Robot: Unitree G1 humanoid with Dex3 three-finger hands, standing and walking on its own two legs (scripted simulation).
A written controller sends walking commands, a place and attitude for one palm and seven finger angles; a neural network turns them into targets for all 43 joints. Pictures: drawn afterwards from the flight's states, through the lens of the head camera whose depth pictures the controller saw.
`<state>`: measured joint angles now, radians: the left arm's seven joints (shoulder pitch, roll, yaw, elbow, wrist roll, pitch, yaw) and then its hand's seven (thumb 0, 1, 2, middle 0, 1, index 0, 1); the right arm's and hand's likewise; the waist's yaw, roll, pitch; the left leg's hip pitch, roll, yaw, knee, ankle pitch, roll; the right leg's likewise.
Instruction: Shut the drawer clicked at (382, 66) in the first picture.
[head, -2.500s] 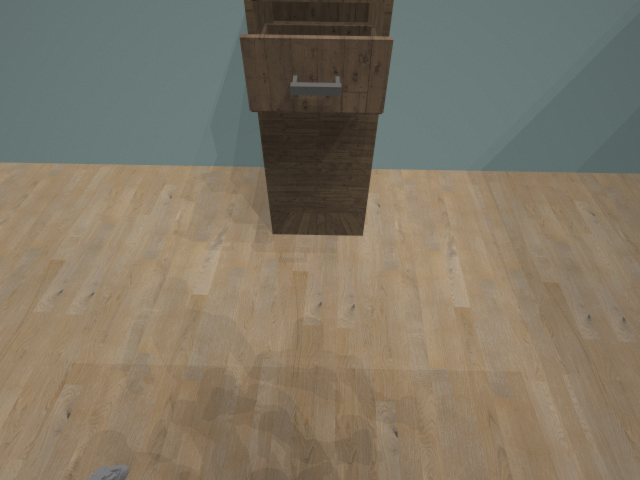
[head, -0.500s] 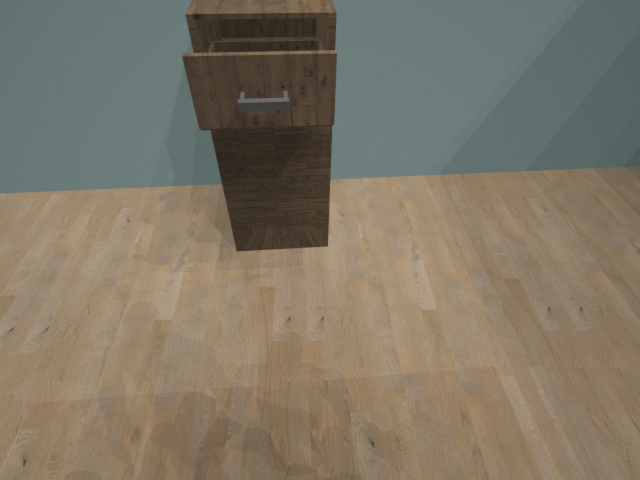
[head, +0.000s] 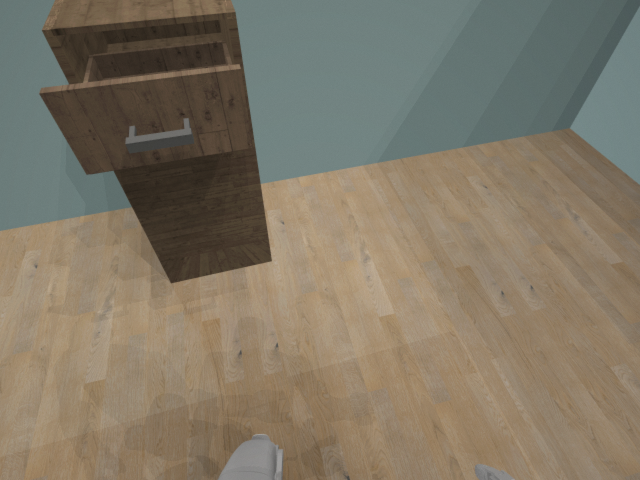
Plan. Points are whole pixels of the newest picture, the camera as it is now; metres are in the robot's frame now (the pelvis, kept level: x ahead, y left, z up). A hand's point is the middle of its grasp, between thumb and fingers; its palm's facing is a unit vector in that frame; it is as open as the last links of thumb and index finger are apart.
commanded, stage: walk to a spot facing it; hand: left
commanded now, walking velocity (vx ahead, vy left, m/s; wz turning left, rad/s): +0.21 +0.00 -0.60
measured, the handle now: (160, 133) +0.67 +0.38 +0.04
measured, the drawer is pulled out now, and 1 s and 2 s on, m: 0.24 0.24 0.24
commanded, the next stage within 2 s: turn to face it in 0.24 s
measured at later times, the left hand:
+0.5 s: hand (180, 386) +0.27 +0.27 -0.17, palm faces -0.20 -0.96 -0.19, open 7.4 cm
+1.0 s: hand (135, 442) +0.18 +0.31 -0.18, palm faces +0.11 -0.96 -0.25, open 7.3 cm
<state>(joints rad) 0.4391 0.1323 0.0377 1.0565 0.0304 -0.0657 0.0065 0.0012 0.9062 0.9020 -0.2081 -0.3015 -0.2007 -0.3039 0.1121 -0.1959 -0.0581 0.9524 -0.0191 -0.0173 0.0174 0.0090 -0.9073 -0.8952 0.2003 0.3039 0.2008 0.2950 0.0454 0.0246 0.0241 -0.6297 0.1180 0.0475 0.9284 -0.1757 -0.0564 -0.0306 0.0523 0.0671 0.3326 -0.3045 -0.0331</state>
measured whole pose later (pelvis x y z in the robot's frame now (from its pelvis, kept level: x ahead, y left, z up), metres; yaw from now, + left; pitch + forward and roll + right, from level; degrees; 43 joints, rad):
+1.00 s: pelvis +0.12 +0.11 -0.01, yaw +3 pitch -1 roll +0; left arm 0.21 0.19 0.07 0.96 0.03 0.01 0.04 -0.01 0.92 0.90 -0.21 -0.30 -0.20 -0.30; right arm 0.24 -0.21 -0.09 0.97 -0.02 0.06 0.01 0.01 -0.91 -0.90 0.20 0.30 0.20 0.29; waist -0.02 -0.01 0.05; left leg -0.41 0.06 0.08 0.85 -0.44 -0.04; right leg -0.18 -0.16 -0.24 0.59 -0.36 0.04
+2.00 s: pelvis +0.15 +0.15 +0.00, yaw +18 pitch +0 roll -1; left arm 0.36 0.20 0.07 1.11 0.03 0.03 -0.03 0.01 0.91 0.90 -0.20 -0.30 -0.20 -0.30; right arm 0.34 -0.13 -0.03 1.06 -0.03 -0.05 -0.03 0.00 -0.91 -0.89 0.20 0.30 0.20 0.30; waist 0.00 -0.05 0.01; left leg -0.06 0.06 0.12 0.40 -0.33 -0.01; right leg -0.47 -0.07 -0.06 1.04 -0.32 0.00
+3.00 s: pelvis +0.36 +0.11 -0.01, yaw +16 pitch -2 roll +0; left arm 0.29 0.13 0.03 1.06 0.03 0.03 0.04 0.00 0.91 0.90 -0.21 -0.30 -0.20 -0.30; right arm 0.15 -0.17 -0.05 1.01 -0.01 0.05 -0.03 0.00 -0.92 -0.89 0.20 0.30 0.20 0.30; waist 0.03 0.03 0.09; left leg -0.30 0.03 0.08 0.60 -0.30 0.00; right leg -0.24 0.01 -0.15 0.52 -0.26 -0.08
